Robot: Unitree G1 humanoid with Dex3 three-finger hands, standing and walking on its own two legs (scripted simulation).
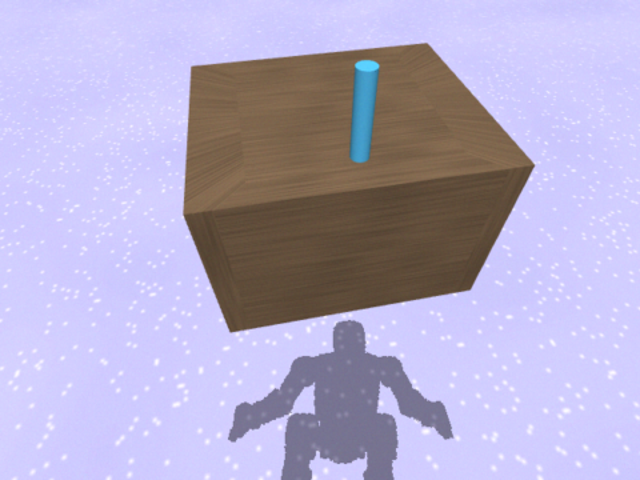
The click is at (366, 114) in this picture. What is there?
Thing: slim round
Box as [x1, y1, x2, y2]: [350, 60, 378, 162]
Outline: 370,60 359,61 355,64 350,158 358,162 365,161 369,156 378,73 378,64
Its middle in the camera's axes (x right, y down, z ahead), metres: +0.11 -0.30 +0.95
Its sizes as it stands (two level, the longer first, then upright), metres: 0.054 0.054 0.250
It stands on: a support 0.60 m high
